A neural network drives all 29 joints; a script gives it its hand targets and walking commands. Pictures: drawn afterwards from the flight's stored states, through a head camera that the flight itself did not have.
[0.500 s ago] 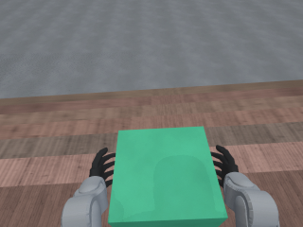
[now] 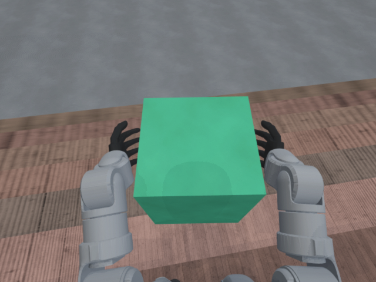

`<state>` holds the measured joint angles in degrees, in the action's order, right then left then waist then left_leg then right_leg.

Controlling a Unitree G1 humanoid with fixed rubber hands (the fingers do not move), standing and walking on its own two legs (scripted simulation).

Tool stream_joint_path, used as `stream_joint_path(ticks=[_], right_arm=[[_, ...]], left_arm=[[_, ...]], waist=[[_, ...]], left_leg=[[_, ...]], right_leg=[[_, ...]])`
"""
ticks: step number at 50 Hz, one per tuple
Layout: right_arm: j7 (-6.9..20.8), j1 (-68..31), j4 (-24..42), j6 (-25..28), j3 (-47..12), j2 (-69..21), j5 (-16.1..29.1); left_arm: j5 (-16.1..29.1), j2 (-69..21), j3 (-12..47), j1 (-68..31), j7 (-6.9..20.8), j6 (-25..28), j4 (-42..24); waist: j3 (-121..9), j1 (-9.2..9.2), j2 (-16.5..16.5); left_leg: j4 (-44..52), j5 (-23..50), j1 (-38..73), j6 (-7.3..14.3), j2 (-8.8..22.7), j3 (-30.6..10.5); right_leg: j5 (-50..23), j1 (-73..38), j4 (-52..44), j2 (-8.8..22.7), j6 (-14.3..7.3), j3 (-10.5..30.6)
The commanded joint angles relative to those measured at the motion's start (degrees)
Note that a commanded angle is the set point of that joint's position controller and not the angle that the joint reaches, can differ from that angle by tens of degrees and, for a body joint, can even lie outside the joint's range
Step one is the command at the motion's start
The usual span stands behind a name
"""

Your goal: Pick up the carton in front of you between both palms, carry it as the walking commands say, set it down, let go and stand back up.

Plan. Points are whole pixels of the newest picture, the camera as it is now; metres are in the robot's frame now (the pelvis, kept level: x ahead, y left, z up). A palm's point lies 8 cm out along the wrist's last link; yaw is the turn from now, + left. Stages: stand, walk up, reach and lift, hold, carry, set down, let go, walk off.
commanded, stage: carry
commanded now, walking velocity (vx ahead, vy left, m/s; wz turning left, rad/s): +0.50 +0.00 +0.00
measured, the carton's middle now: (196, 167) +0.36 -0.01 +0.01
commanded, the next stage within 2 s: none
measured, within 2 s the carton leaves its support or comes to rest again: neither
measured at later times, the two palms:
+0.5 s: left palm (145, 75) +0.66 +0.12 +0.04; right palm (245, 71) +0.67 -0.18 +0.04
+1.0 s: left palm (157, 61) +1.08 +0.11 -0.20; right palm (219, 61) +1.06 -0.19 -0.20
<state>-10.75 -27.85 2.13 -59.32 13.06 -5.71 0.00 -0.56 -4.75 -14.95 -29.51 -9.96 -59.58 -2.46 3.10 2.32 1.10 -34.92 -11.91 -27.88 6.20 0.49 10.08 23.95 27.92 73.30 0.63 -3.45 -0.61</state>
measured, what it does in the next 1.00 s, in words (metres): goes down: right foot, then left foot 0.19 m lower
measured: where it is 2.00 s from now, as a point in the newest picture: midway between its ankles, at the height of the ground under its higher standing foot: (185, 125)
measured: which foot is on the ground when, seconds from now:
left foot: down 0.00-0.42, up 0.44-0.70, down 0.72-1.00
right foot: up 0.00-0.30, down 0.32-0.66, up 0.68-1.00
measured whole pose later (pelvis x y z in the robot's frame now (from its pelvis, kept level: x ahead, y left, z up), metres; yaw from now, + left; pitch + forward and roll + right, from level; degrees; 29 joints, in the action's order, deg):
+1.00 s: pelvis +0.76 -0.02 -0.24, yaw +2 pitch +4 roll +0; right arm -11.9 -19.7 5.0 -57.1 11.7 -6.6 3.6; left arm -0.8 -9.5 -14.7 -18.0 -8.6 -54.7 -7.7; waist 5.9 6.0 0.0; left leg -45.7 -31.3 -18.6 9.9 -7.6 7.3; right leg 8.2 47.7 65.8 1.9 -4.4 1.9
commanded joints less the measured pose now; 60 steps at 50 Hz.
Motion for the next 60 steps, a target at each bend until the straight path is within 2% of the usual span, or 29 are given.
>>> stream_joint_path(ticks=[1,10,13,15,18,19,20,21,22,24,28,30,32,33,35,36,37,38,40,41,43,45,48,52,54,56,58,59,60], right_arm=[[3.4,-41.2,11.0,3.7,-36.4,-45.6,14.7],[4.9,-29.9,14.7,2.6,-39.5,-46.0,13.1],[5.1,-27.5,15.6,1.2,-40.3,-44.5,11.8],[4.8,-24.5,14.6,0.2,-39.9,-42.5,10.3],[4.1,-23.9,13.7,-0.9,-40.3,-41.0,10.2],[4.1,-27.0,14.7,-1.1,-41.1,-41.1,11.7],[4.4,-32.0,16.1,-1.1,-42.8,-42.6,13.7],[4.8,-32.5,16.1,-0.9,-43.9,-44.7,15.5],[5.2,-35.5,16.0,-0.2,-44.2,-46.0,16.2],[5.0,-34.5,13.2,0.8,-41.8,-46.4,15.6],[4.2,-31.2,11.0,1.3,-37.2,-44.6,10.1],[3.5,-25.0,8.1,1.9,-33.9,-41.8,6.5],[2.7,-17.8,6.0,1.5,-29.9,-37.5,2.1],[2.3,-14.5,5.3,1.1,-29.0,-35.8,0.9],[1.6,-12.9,4.7,-0.2,-26.8,-31.4,-0.5],[1.4,-11.9,3.2,-1.3,-25.6,-28.4,-0.5],[0.3,-15.9,4.2,-1.3,-24.6,-24.5,0.3],[-1.3,-23.2,5.0,-0.8,-24.2,-24.2,1.5],[-1.6,-26.4,8.5,-0.7,-28.3,-31.6,8.3],[-1.1,-30.7,12.8,0.3,-31.4,-35.9,11.6],[1.1,-37.5,18.0,1.9,-37.4,-43.9,16.4],[3.2,-41.5,19.9,3.8,-41.5,-47.3,19.6],[5.2,-38.9,18.0,6.9,-43.6,-49.0,20.5],[5.9,-29.1,14.0,9.4,-44.7,-48.3,18.4],[5.6,-24.2,11.4,10.5,-44.2,-46.8,16.1],[5.2,-20.5,8.9,10.7,-43.4,-45.8,14.0],[4.5,-19.7,7.8,10.6,-42.8,-44.7,12.8],[4.3,-19.4,7.0,10.2,-41.5,-44.2,11.6],[3.8,-15.8,6.2,9.5,-39.9,-41.6,10.9]], left_arm=[[9.3,-47.0,34.9,-33.4,1.0,2.4,-4.6],[7.9,-46.5,38.7,-24.4,2.5,2.2,-11.7],[8.4,-44.9,39.8,-21.6,3.3,0.9,-13.2],[8.5,-43.4,39.6,-19.5,3.8,-0.1,-12.5],[6.9,-39.4,36.6,-19.1,3.1,-0.8,-10.7],[6.1,-39.3,35.0,-16.7,2.7,-0.8,-8.9],[5.2,-39.1,33.4,-14.0,2.4,-0.6,-8.0],[4.1,-37.5,31.8,-14.9,2.1,-0.1,-8.6],[3.9,-38.6,31.8,-15.9,2.3,-0.1,-8.5],[7.8,-43.5,36.5,-21.1,3.6,0.4,-10.9],[13.2,-47.1,41.1,-28.0,4.5,2.9,-13.3],[15.2,-47.9,43.9,-28.8,5.1,2.6,-13.4],[16.8,-46.1,45.0,-26.5,5.0,2.1,-10.9],[17.0,-44.4,44.4,-25.4,4.7,1.7,-10.2],[15.8,-41.5,40.3,-25.6,3.3,-0.4,-5.8],[13.8,-39.3,36.4,-23.6,2.2,-1.6,-1.4],[13.3,-36.5,33.7,-21.6,1.3,-2.8,0.5],[12.7,-34.9,32.3,-23.2,0.7,-3.6,0.8],[12.4,-36.2,30.9,-20.4,-0.9,-3.0,-1.8],[11.6,-37.8,30.1,-20.5,-1.0,-1.8,-6.1],[9.2,-39.9,28.8,-24.9,-1.0,1.2,-9.4],[8.1,-42.8,30.2,-25.9,0.1,4.1,-10.3],[7.4,-44.8,34.9,-24.6,1.6,7.4,-12.4],[6.9,-45.9,37.5,-17.8,2.4,10.0,-10.4],[5.1,-44.5,37.2,-14.0,2.7,10.8,-8.4],[4.1,-42.3,37.2,-11.3,2.7,10.9,-7.9],[3.8,-39.8,36.3,-10.9,2.6,10.4,-8.5],[3.7,-38.7,36.3,-10.1,2.4,10.2,-7.2],[4.5,-37.2,36.3,-7.2,1.6,9.9,-3.8]], waist=[[-33.4,0.04,-5.3],[-32.6,1.43,-10.7],[-29.3,0.48,-7.7],[-24.4,5.67,-7.3],[-18.0,8.97,-1.0],[-18.8,6.54,0.7],[-23.0,-1.11,7.2],[-28.1,-7.76,21.7],[-25.4,-9.36,17.1],[-20.9,-8.79,-1.2],[-18.0,-10.45,7.3],[-16.2,-8.34,-3.3],[-24.9,-1.31,-3.4],[-24.3,-0.29,-3.9],[-18.3,3.50,-3.7],[-16.5,4.29,-3.9],[-22.7,1.73,-10.7],[-30.3,5.02,-19.4],[-36.2,2.95,-6.2],[-39.8,1.75,-7.2],[-31.3,0.23,6.1],[-26.9,-0.85,6.6],[-32.2,-0.27,-7.6],[-31.3,5.51,-4.7],[-24.5,6.65,-0.5],[-24.4,2.75,-6.3],[-28.6,-7.22,-4.7],[-31.1,-7.47,8.1],[-40.9,-7.69,13.0]], left_leg=[[10.1,22.2,34.3,5.8,16.0,-21.5],[2.0,42.8,39.5,5.1,12.0,-10.8],[-4.4,46.6,37.2,4.3,11.8,-10.2],[-6.6,30.1,52.8,3.5,11.1,-15.6],[-16.8,35.4,51.5,2.8,7.7,-19.0],[-24.2,37.0,43.1,0.7,6.5,-17.4],[-36.2,32.9,20.7,-4.0,3.5,-8.8],[-49.2,1.4,-6.5,-6.9,-2.7,-7.0],[-52.5,-21.9,-19.2,-5.4,-6.0,-10.7],[-43.6,-21.4,-22.5,-3.4,-4.0,-11.4],[-22.2,5.0,-16.3,-6.9,0.0,-7.8],[4.8,25.5,0.9,-9.4,-4.7,-0.6],[4.0,41.4,27.0,-7.2,-6.4,-0.1],[11.4,51.2,29.5,-6.2,-4.1,-4.1],[33.7,70.9,34.8,-4.7,3.1,-10.5],[30.4,69.9,37.8,-4.6,6.5,-9.6],[3.8,81.0,53.6,-3.6,12.3,-15.4],[-6.4,79.8,69.1,10.1,25.2,-31.1],[-2.4,45.8,59.5,9.1,20.4,-31.5],[0.6,27.6,53.1,13.6,24.0,-42.2],[2.4,21.3,34.1,9.3,19.9,-39.0],[4.0,21.9,17.6,5.2,12.2,-27.3],[-4.6,45.5,25.8,4.2,10.5,-22.3],[-14.5,41.2,45.1,2.7,3.7,-20.3],[-15.1,27.6,30.9,1.1,-1.6,-14.3],[-21.2,30.8,24.7,0.5,0.5,-13.2],[-42.7,29.5,16.8,-2.3,0.6,-7.4],[-61.8,-18.3,-2.8,-4.8,-4.4,-6.4],[-72.3,-30.6,-21.3,-6.2,-6.7,-11.7]], right_leg=[[-2.7,10.5,-4.7,3.1,0.3,2.6],[-17.6,9.6,-22.3,0.1,0.0,-4.5],[-13.5,7.9,-26.0,-1.2,-1.3,-5.0],[-24.5,24.7,-33.5,1.4,-0.2,-0.6],[-12.5,28.9,-32.1,-1.6,0.4,-3.0],[-11.0,19.8,-34.4,-2.0,-0.7,-1.4],[-25.9,-8.3,-43.3,-0.2,-2.6,1.2],[-43.4,-35.1,-46.2,9.4,-6.9,16.8],[-54.0,-41.1,-46.2,13.2,-10.0,23.1],[-67.0,-41.5,-43.9,13.5,-9.1,15.0],[-41.1,-31.7,-42.2,5.0,-4.2,7.7],[-41.1,-19.6,-33.6,-0.1,-4.2,0.4],[-47.6,-7.5,-16.8,0.0,-0.5,-8.2],[-39.5,-6.0,-7.0,-1.6,1.9,-9.8],[2.3,-5.5,5.6,-7.0,1.7,-10.6],[17.7,-3.9,13.6,-8.7,-0.2,-8.7],[25.1,12.8,21.4,-9.6,-1.3,0.1],[23.3,31.1,29.4,-6.2,-1.3,6.7],[14.7,31.3,24.0,-0.8,-1.0,5.8],[13.0,31.5,25.8,0.4,0.3,4.4],[3.6,26.1,15.8,2.5,0.9,6.2],[-11.7,14.5,-1.2,1.5,0.6,3.6],[-19.5,12.3,-4.0,0.6,-1.3,0.4],[-30.2,25.5,-24.1,-1.7,-1.1,-3.5],[-44.1,7.4,-45.9,-5.4,0.6,-8.4],[-49.9,-7.4,-50.5,-4.7,0.3,-9.4],[-49.1,-27.1,-54.6,-0.8,-2.5,-8.9],[-67.9,-44.2,-39.1,10.4,-8.3,1.7],[-56.3,-61.8,-35.7,22.0,-18.3,26.8]])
